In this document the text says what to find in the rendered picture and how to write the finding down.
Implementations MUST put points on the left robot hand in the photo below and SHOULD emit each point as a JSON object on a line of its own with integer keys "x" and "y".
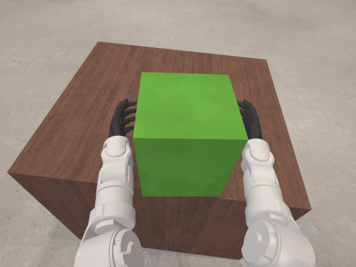
{"x": 117, "y": 126}

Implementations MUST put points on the right robot upper arm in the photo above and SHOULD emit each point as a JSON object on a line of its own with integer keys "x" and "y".
{"x": 268, "y": 244}

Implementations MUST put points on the right robot hand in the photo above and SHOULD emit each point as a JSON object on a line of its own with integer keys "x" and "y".
{"x": 250, "y": 120}

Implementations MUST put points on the left robot upper arm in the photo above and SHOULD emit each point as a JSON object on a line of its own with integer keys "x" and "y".
{"x": 117, "y": 248}

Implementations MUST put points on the pedestal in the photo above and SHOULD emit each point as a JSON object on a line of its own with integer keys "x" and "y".
{"x": 60, "y": 164}

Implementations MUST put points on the right robot forearm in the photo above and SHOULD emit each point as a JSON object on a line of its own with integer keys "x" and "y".
{"x": 261, "y": 187}

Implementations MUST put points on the left robot forearm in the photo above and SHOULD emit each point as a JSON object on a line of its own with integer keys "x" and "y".
{"x": 115, "y": 190}

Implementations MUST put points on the carton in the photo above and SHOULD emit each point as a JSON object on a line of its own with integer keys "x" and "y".
{"x": 188, "y": 133}

